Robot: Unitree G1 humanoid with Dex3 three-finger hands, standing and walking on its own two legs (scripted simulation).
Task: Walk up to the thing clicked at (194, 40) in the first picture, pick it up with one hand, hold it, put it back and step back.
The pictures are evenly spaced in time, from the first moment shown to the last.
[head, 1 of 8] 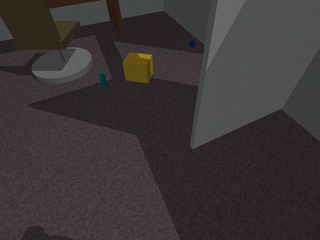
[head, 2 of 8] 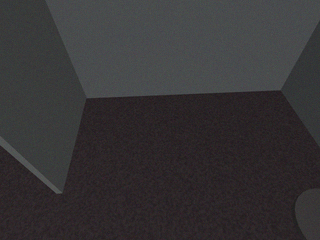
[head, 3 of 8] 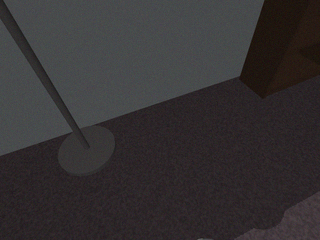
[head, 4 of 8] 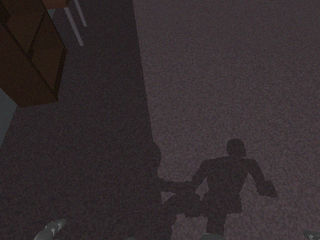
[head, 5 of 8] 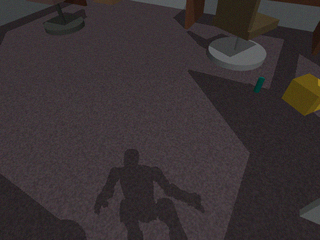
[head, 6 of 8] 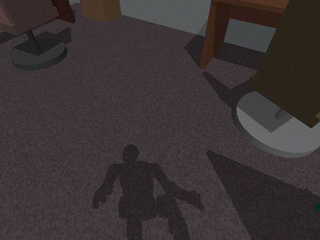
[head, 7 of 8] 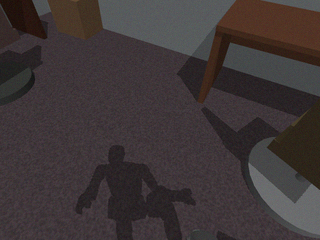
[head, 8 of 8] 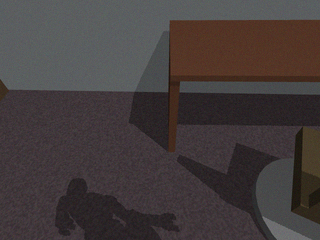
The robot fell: no
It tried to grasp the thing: no
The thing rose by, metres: 0.00
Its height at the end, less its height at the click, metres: +0.00
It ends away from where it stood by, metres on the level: 0.00
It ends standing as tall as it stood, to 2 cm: yes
